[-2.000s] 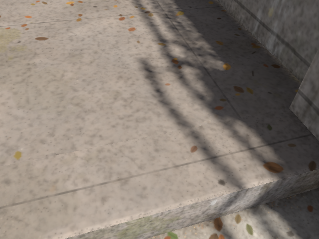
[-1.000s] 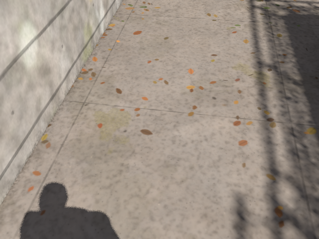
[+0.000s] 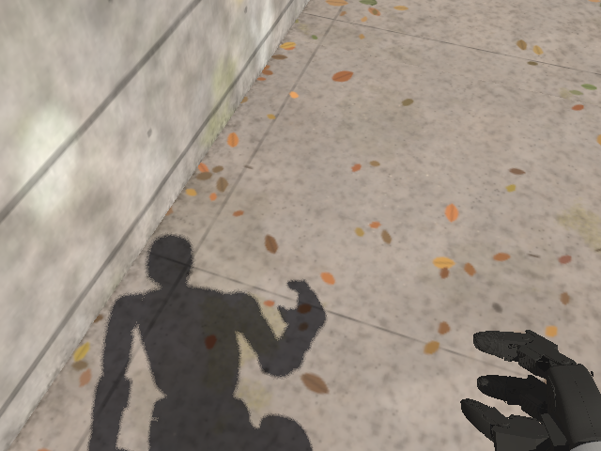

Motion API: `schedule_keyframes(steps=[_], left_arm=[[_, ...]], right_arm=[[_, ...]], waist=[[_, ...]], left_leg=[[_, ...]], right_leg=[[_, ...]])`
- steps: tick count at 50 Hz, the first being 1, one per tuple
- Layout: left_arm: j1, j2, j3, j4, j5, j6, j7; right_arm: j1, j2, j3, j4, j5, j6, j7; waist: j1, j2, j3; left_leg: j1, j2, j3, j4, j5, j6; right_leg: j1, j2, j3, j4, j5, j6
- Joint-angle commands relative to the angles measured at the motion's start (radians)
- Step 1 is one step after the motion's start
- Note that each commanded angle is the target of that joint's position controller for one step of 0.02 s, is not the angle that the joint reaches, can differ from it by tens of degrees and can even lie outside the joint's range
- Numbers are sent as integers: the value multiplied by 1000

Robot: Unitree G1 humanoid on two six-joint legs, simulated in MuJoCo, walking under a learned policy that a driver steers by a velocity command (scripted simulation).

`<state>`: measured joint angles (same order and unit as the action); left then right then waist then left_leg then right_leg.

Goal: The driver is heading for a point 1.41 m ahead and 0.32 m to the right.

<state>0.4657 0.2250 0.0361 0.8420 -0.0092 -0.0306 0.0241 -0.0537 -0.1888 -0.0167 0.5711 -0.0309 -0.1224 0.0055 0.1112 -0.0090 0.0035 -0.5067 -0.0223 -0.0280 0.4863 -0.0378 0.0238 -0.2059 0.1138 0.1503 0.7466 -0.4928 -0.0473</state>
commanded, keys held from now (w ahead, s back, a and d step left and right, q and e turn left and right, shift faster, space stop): e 0.46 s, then w+e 0.04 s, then w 0.48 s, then no key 0.02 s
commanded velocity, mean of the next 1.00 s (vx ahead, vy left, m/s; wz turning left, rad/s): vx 0.22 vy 0.00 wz -0.39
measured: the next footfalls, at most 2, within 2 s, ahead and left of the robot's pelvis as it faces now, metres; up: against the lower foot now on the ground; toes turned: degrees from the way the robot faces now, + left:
right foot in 0.36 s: +0.11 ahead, -0.16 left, +0.00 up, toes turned -15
left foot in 0.88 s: +0.23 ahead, +0.04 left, +0.00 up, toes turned -23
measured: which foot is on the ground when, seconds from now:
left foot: down 0.00-0.36, up 0.38-0.86, down 0.88-1.00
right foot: up 0.00-0.34, down 0.36-0.88, up 0.90-1.00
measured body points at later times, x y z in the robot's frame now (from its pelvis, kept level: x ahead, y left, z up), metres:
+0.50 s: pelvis +0.06 -0.05 +0.01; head +0.08 -0.10 +0.46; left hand +0.27 +0.17 -0.07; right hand +0.13 -0.36 -0.11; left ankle +0.10 +0.10 -0.64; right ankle +0.07 -0.15 -0.72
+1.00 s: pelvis +0.18 -0.06 +0.01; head +0.19 -0.04 +0.46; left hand +0.39 +0.15 -0.10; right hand +0.18 -0.34 -0.08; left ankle +0.20 +0.05 -0.72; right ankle +0.10 -0.16 -0.66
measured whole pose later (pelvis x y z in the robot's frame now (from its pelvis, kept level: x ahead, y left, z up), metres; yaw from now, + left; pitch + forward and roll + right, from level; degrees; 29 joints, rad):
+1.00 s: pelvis +0.18 -0.06 +0.01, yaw -22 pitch +4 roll +0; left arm 0.31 0.27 0.06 0.67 -0.01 -0.05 0.00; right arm 0.28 -0.24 -0.06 0.76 0.00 -0.10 0.01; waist -0.01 -0.05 -0.07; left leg -0.26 -0.02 0.01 0.49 -0.29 0.04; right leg -0.50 0.02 0.05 1.03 -0.38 -0.03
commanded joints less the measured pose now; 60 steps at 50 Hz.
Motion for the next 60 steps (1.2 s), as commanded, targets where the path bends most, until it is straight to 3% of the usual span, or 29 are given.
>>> schedule_keyframes(steps=[1,2,3,4,6,10,14,17,18,19,20,21,22,23,24,25,27,32,39,43,44,45,46,47,49,51,54,56,60], left_arm=[[83,161,29,-109,-1,-28,-14],[-16,175,40,-136,-12,-7,-9],[-55,150,43,-146,-11,15,-4],[-61,141,51,-151,-3,39,3],[-38,77,43,-155,0,69,6],[-115,74,39,-182,8,64,-6],[-206,117,49,-232,4,71,-32],[-186,127,66,-243,13,74,-40],[-150,152,79,-237,18,73,-33],[-136,262,107,-258,25,68,-17],[-160,336,110,-309,36,62,-13],[-127,305,104,-308,53,44,-21],[-167,274,93,-310,51,30,-21],[-236,241,85,-322,29,29,-15],[-259,211,76,-327,8,31,-10],[-266,196,71,-330,3,31,-4],[-252,173,62,-327,11,25,3],[-174,173,64,-278,14,-1,10],[-156,202,71,-244,1,-5,-17],[-180,161,55,-241,-4,1,-25],[-212,117,42,-253,1,-3,-26],[-249,42,21,-273,8,-13,-28],[-245,93,32,-321,-11,-33,-24],[-272,171,52,-309,-14,-48,-22],[-275,149,51,-286,-6,-53,-27],[-289,129,49,-285,9,-53,-30],[-307,66,29,-270,19,-47,-31],[-354,35,16,-269,14,-46,-36],[-403,74,28,-275,8,-43,-52]], right_arm=[[327,-150,-65,-16,15,31,-28],[270,-113,-56,-21,22,46,-38],[214,-93,-48,-10,28,56,-41],[167,-90,-46,-8,23,63,-41],[96,-136,-61,4,0,70,-30],[76,-181,-78,42,11,67,-33],[113,-224,-92,75,33,84,-39],[140,-217,-95,98,53,99,-40],[182,-185,-89,117,47,106,-39],[225,-131,-77,115,19,116,-35],[194,-137,-73,64,-2,117,-39],[118,-180,-85,51,10,115,-47],[108,-192,-91,58,24,119,-53],[131,-186,-95,79,21,126,-63],[151,-193,-99,87,12,128,-64],[164,-190,-100,88,11,123,-57],[172,-176,-97,92,22,108,-42],[112,-142,-76,92,29,64,-20],[97,-146,-67,90,47,32,8],[216,-141,-68,128,43,15,13],[308,-164,-75,147,39,13,7],[437,-224,-87,170,26,13,-2],[480,-324,-117,186,23,20,4],[472,-257,-101,173,35,18,4],[409,-207,-79,148,28,18,3],[342,-179,-63,138,21,25,0],[317,-182,-59,160,26,39,-10],[347,-203,-63,183,36,51,-17],[389,-229,-67,214,53,67,-22]], waist=[[-166,209,-507],[-156,155,-363],[-124,91,-246],[-89,90,-175],[-44,139,-89],[-52,127,-125],[-84,149,-141],[-73,136,-135],[-72,83,-117],[-102,-194,-72],[-102,-371,-70],[-32,-263,-132],[-59,-186,-112],[-94,-111,-111],[-107,-109,-128],[-116,-118,-140],[-113,-138,-136],[-70,-140,-101],[-49,-123,-22],[-124,-88,-55],[-166,-62,-82],[-202,104,-106],[-183,336,-68],[-205,217,-4],[-170,133,21],[-134,108,46],[-124,109,-1],[-144,123,-25],[-157,139,-49]], left_leg=[[836,515,-501,34,714,337],[716,442,-387,2,556,289],[547,387,-302,-57,444,261],[389,359,-252,-109,320,238],[145,301,-123,-199,214,215],[136,297,-4,-198,232,206],[197,341,9,-174,73,183],[202,315,52,-69,-92,102],[151,277,95,32,-194,47],[-26,151,216,342,-391,-56],[-255,29,126,601,-627,-104],[-268,31,0,722,-596,-85],[-271,50,-32,748,-507,-66],[-265,69,-47,733,-417,-63],[-242,77,-44,711,-355,-66],[-209,71,-35,705,-296,-67],[-208,62,-18,651,-225,-66],[-152,61,-18,340,-187,-55],[3,43,17,122,-249,-8],[284,23,41,-24,-185,38],[416,91,-30,-38,-218,61],[548,257,-240,-129,-302,116],[634,415,-591,-244,-532,259],[611,423,-630,-266,-637,285],[573,336,-478,-275,-517,235],[468,283,-320,-284,-111,205],[387,197,-99,-236,413,162],[358,166,-31,-214,493,137],[412,209,-61,-151,454,132]], right_leg=[[-505,-84,38,605,-202,77],[-563,-116,-20,644,-119,102],[-565,-142,-52,622,-67,118],[-513,-168,-55,588,-33,128],[-375,-162,-110,514,44,134],[-279,-191,-128,266,208,105],[-219,-187,-157,99,242,68],[-95,-128,-214,-112,289,10],[-25,-116,-191,-186,333,-21],[52,-319,122,-338,561,-100],[95,-491,378,-383,734,-276],[62,-477,397,-429,608,-307],[41,-422,332,-419,512,-248],[25,-372,273,-400,452,-185],[3,-344,243,-410,329,-160],[-20,-312,233,-432,173,-152],[-8,-295,239,-475,19,-149],[57,-315,238,-508,96,-166],[-28,-324,268,-514,7,-196],[-145,-254,224,-409,3,-145],[-236,-212,178,-303,11,-106],[-381,-103,25,6,22,-38],[-657,-53,-100,208,-61,0],[-754,-118,-53,347,-47,9],[-777,-162,-60,413,130,16],[-690,-192,-73,349,222,39],[-510,-161,-151,177,319,76],[-393,-136,-178,21,409,74],[-293,-112,-155,-150,487,42]])
Keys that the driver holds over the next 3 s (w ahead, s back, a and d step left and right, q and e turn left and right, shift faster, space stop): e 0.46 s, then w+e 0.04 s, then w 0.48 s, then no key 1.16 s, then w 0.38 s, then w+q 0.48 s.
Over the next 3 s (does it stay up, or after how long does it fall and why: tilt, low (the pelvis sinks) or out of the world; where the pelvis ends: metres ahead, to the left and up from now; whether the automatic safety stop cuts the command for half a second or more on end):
stays up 0.69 -0.22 0.01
